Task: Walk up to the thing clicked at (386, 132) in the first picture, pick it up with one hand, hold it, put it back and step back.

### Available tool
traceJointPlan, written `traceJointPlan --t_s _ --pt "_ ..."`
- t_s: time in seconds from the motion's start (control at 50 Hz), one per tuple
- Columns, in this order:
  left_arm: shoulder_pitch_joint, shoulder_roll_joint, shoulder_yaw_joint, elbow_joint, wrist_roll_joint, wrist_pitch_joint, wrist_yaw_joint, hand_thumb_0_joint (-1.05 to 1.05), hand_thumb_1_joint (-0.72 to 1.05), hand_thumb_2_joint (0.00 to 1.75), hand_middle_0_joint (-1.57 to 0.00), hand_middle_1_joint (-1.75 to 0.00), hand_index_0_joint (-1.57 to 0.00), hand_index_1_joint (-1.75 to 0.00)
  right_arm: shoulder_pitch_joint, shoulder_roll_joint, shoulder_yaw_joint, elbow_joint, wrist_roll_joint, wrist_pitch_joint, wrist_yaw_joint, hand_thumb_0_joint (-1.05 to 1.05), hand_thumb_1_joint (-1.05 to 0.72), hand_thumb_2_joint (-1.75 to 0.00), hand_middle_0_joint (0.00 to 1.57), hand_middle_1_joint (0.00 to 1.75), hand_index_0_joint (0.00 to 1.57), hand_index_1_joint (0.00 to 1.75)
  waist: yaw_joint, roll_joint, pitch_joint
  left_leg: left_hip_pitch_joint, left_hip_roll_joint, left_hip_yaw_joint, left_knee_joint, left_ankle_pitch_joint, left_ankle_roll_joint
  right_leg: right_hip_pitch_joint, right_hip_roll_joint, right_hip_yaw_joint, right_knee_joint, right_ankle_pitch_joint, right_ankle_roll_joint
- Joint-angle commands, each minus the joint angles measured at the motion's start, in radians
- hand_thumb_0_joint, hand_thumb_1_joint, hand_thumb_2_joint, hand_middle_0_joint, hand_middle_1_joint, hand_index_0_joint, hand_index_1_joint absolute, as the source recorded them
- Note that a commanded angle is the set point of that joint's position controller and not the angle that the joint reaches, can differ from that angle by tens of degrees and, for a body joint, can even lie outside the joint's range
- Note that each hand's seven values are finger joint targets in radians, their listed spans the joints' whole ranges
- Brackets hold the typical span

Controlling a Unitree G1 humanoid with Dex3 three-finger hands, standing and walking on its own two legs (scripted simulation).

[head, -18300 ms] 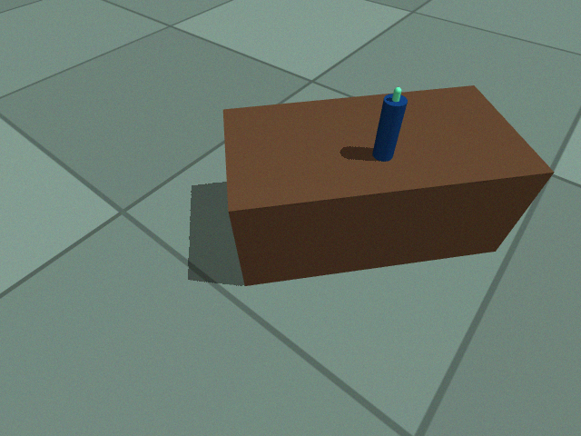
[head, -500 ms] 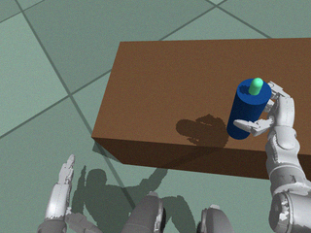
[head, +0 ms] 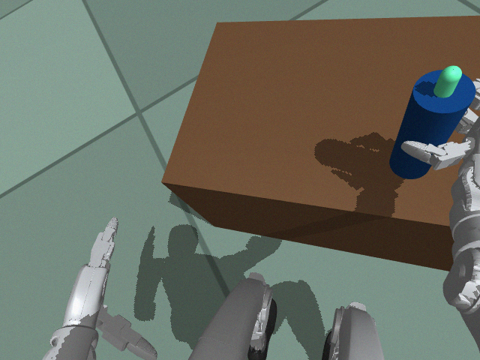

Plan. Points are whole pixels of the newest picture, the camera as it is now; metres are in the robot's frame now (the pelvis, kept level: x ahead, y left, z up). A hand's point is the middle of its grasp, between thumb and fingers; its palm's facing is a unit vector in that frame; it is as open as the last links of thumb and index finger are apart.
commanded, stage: crouch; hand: right
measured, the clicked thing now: (426, 127) +0.51 -0.16 -0.01
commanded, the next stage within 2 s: lower in 0.12 s
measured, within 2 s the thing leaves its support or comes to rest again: rests again in 1.50 s
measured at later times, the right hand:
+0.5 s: hand (430, 129) +0.53 -0.17 -0.05, palm faces +0.11 +0.99 -0.01, open 10.5 cm
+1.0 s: hand (434, 130) +0.54 -0.18 -0.07, palm faces +0.14 +0.99 -0.01, open 10.3 cm
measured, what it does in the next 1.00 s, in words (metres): stands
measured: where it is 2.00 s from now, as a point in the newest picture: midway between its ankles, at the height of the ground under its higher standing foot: outside the picture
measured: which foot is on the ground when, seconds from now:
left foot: down 0.00-1.00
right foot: down 0.00-1.00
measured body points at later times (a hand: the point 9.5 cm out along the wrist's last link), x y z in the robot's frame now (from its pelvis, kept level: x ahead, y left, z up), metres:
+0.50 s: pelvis +0.01 +0.01 -0.02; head +0.19 -0.06 +0.39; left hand +0.18 +0.28 +0.05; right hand +0.52 -0.23 -0.05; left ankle +0.07 +0.12 -0.61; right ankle +0.03 -0.11 -0.61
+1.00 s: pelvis -0.01 +0.00 -0.04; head +0.18 -0.06 +0.36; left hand +0.16 +0.28 +0.04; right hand +0.53 -0.24 -0.06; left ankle +0.07 +0.12 -0.61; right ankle +0.03 -0.11 -0.61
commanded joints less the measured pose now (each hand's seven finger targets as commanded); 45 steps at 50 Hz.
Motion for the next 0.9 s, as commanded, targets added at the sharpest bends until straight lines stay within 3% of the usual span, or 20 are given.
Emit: traceJointPlan --t_s 0.0,0.06,0.08,0.1,0.12,0.14,0.18,0.24,0.3,0.36,0.4,0.46,0.48,0.54,0.58,0.62,0.68,0.72,0.78,0.88 --pt "0.010 0.188 0.109 -0.203 -0.013 -0.043 0.029 0.00 -0.54 0.04 -0.04 -0.03 -0.04 -0.03 -0.643 -0.293 -0.046 -0.330 0.041 -0.141 0.020 0.00 0.06 -1.30 1.22 1.43 1.29 1.43 -0.003 -0.349 -0.756 0.370 -0.028 -0.014 -0.111 0.297 0.033 0.494 0.021 0.062 -0.145 0.435 0.025" --pt "0.057 0.166 0.093 -0.167 -0.013 -0.030 0.027 0.00 -0.52 0.02 -0.03 -0.03 -0.04 -0.01 -0.618 -0.266 -0.031 -0.305 0.041 -0.133 0.026 0.00 0.04 -1.30 1.22 1.43 1.28 1.43 0.016 -0.351 -0.693 0.374 -0.024 -0.026 -0.115 0.299 0.031 0.450 0.024 0.052 -0.140 0.399 0.022" --pt "0.056 0.150 0.080 -0.149 -0.013 -0.031 0.023 0.00 -0.53 0.03 -0.03 -0.03 -0.04 -0.02 -0.591 -0.274 -0.039 -0.270 0.038 -0.132 0.024 0.00 0.03 -1.30 1.23 1.43 1.29 1.43 0.003 -0.357 -0.653 0.368 -0.021 -0.035 -0.113 0.297 0.030 0.411 0.028 0.045 -0.134 0.386 0.019" --pt "0.036 0.171 0.101 -0.180 -0.016 -0.032 0.024 0.00 -0.52 0.02 -0.03 -0.03 -0.04 -0.01 -0.601 -0.267 -0.042 -0.286 0.044 -0.133 0.025 0.00 0.03 -1.30 1.23 1.44 1.29 1.44 0.021 -0.331 -0.673 0.371 -0.024 -0.030 -0.111 0.307 0.030 0.417 0.025 0.054 -0.132 0.397 0.019" --pt "0.018 0.185 0.112 -0.219 -0.012 -0.033 0.025 0.00 -0.53 0.03 -0.03 -0.03 -0.04 -0.02 -0.609 -0.313 -0.062 -0.312 0.033 -0.135 0.019 0.00 0.02 -1.30 1.23 1.43 1.29 1.43 0.007 -0.346 -0.700 0.388 -0.022 -0.036 -0.110 0.318 0.028 0.430 0.028 0.049 -0.129 0.404 0.017" --pt "0.027 0.180 0.106 -0.222 -0.010 -0.032 0.022 0.00 -0.53 0.02 -0.03 -0.02 -0.04 -0.01 -0.617 -0.308 -0.056 -0.319 0.032 -0.136 0.019 0.00 0.03 -1.30 1.23 1.43 1.29 1.43 0.015 -0.355 -0.716 0.396 -0.021 -0.036 -0.103 0.335 0.030 0.435 0.028 0.046 -0.124 0.420 0.018" --pt "0.051 0.164 0.099 -0.195 -0.012 -0.029 0.018 0.00 -0.52 0.02 -0.03 -0.03 -0.04 -0.01 -0.604 -0.292 -0.048 -0.295 0.032 -0.136 0.020 0.00 0.02 -1.29 1.23 1.42 1.28 1.42 0.019 -0.375 -0.656 0.356 -0.022 -0.034 -0.101 0.313 0.031 0.422 0.027 0.048 -0.124 0.410 0.019" --pt "0.013 0.191 0.126 -0.242 -0.014 -0.035 0.018 0.00 -0.53 0.03 -0.04 -0.03 -0.04 -0.02 -0.611 -0.307 -0.055 -0.310 0.029 -0.140 0.021 0.00 -0.03 -1.30 1.25 1.44 1.31 1.44 0.031 -0.358 -0.688 0.389 -0.017 -0.046 -0.107 0.314 0.026 0.411 0.025 0.049 -0.116 0.386 0.015" --pt "0.031 0.168 0.112 -0.195 -0.013 -0.035 0.012 0.00 -0.53 0.02 -0.04 -0.03 -0.04 -0.02 -0.544 -0.237 -0.044 -0.191 0.038 -0.138 0.029 0.00 0.00 -1.29 1.26 1.44 1.32 1.44 0.054 -0.314 -0.584 0.331 -0.022 -0.032 -0.081 0.315 0.031 0.319 0.025 0.058 -0.105 0.371 0.012" --pt "-0.038 0.188 0.116 -0.321 -0.013 -0.050 0.013 0.00 -0.53 0.02 -0.04 -0.03 -0.04 -0.02 -0.596 -0.308 -0.078 -0.269 0.026 -0.165 0.039 0.00 0.01 -1.28 1.26 1.43 1.31 1.43 0.055 -0.318 -0.730 0.369 -0.018 -0.036 -0.054 0.350 0.027 0.357 0.019 0.064 -0.071 0.417 0.011" --pt "0.025 0.169 0.101 -0.246 -0.006 -0.039 0.010 0.00 -0.53 0.02 -0.04 -0.03 -0.04 -0.02 -0.604 -0.308 -0.063 -0.248 0.019 -0.174 0.046 0.00 0.00 -1.25 1.24 1.40 1.30 1.40 0.052 -0.368 -0.708 0.319 -0.020 -0.033 -0.030 0.348 0.030 0.359 0.021 0.061 -0.052 0.441 0.016" --pt "0.019 0.224 0.165 -0.306 -0.013 -0.042 0.013 0.00 -0.53 0.03 -0.04 -0.03 -0.04 -0.03 -0.592 -0.389 -0.116 -0.280 0.016 -0.185 0.043 0.00 -0.03 -1.25 1.22 1.38 1.27 1.38 0.058 -0.383 -0.778 0.336 -0.019 -0.034 -0.016 0.373 0.030 0.372 0.023 0.068 -0.034 0.465 0.017" --pt "0.022 0.218 0.150 -0.321 -0.008 -0.040 0.010 0.00 -0.53 0.03 -0.04 -0.03 -0.04 -0.03 -0.606 -0.394 -0.126 -0.297 0.015 -0.187 0.040 0.00 -0.03 -1.26 1.23 1.40 1.28 1.40 0.057 -0.390 -0.803 0.351 -0.019 -0.037 -0.009 0.390 0.029 0.369 0.023 0.066 -0.027 0.478 0.017" --pt "0.080 0.165 0.113 -0.229 -0.008 -0.022 0.000 0.00 -0.53 0.03 -0.04 -0.03 -0.04 -0.03 -0.597 -0.343 -0.094 -0.269 0.021 -0.186 0.039 0.00 -0.04 -1.27 1.23 1.40 1.29 1.40 0.057 -0.473 -0.702 0.216 -0.029 -0.018 0.017 0.337 0.039 0.385 0.017 0.074 -0.024 0.518 0.028" --pt "0.006 0.215 0.162 -0.307 -0.013 -0.032 0.004 0.00 -0.53 0.03 -0.04 -0.04 -0.05 -0.03 -0.620 -0.397 -0.108 -0.317 0.011 -0.189 0.035 0.00 -0.04 -1.28 1.23 1.41 1.28 1.41 0.059 -0.485 -0.792 0.187 -0.033 -0.008 0.025 0.312 0.036 0.468 0.006 0.087 -0.013 0.550 0.032" --pt "0.017 0.212 0.147 -0.305 0.001 -0.024 0.000 0.00 -0.54 0.04 -0.04 -0.04 -0.04 -0.03 -0.634 -0.407 -0.094 -0.354 -0.005 -0.192 0.029 0.00 -0.03 -1.29 1.23 1.42 1.29 1.42 0.045 -0.541 -0.828 0.180 -0.035 -0.011 0.043 0.312 0.039 0.494 0.001 0.085 -0.003 0.596 0.039" --pt "0.041 0.211 0.168 -0.282 -0.001 -0.022 -0.001 0.00 -0.53 0.02 -0.04 -0.04 -0.05 -0.03 -0.541 -0.294 -0.051 -0.194 -0.013 -0.174 0.029 0.00 -0.03 -1.27 1.22 1.41 1.28 1.41 0.090 -0.456 -0.676 0.131 -0.041 0.002 0.028 0.271 0.037 0.389 0.001 0.095 -0.004 0.516 0.032" --pt "0.010 0.223 0.169 -0.332 -0.003 -0.022 0.002 0.00 -0.52 0.01 -0.04 -0.03 -0.05 -0.02 -0.584 -0.381 -0.101 -0.242 -0.017 -0.175 0.021 0.00 -0.02 -1.29 1.24 1.43 1.30 1.43 0.081 -0.434 -0.707 0.192 -0.033 -0.012 0.022 0.273 0.034 0.336 0.006 0.086 -0.004 0.428 0.025" --pt "0.030 0.205 0.154 -0.313 -0.004 -0.011 -0.001 0.00 -0.48 0.00 -0.03 -0.04 -0.07 0.00 -0.592 -0.356 -0.081 -0.204 -0.017 -0.161 0.022 0.00 0.10 -1.11 1.20 1.26 1.24 1.26 0.082 -0.420 -0.653 0.168 -0.031 -0.020 0.021 0.203 0.032 0.274 0.008 0.081 -0.003 0.320 0.020" --pt "0.024 0.213 0.163 -0.338 -0.011 -0.017 0.002 0.00 -0.48 0.00 -0.03 -0.04 -0.07 0.00 -0.607 -0.371 -0.080 -0.217 -0.016 -0.149 0.023 0.00 0.22 -0.74 1.13 1.01 1.16 1.01 0.087 -0.417 -0.657 0.152 -0.030 -0.012 0.026 0.160 0.032 0.273 0.009 0.088 -0.015 0.268 0.020"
